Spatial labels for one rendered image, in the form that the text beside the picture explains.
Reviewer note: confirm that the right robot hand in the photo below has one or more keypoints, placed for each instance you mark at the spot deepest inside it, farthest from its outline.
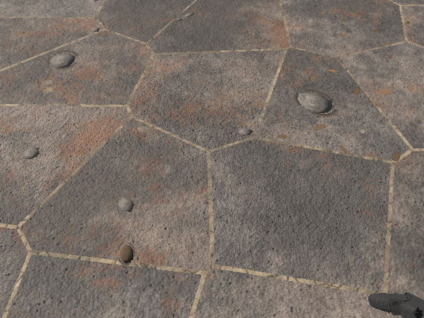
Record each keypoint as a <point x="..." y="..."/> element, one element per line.
<point x="408" y="305"/>

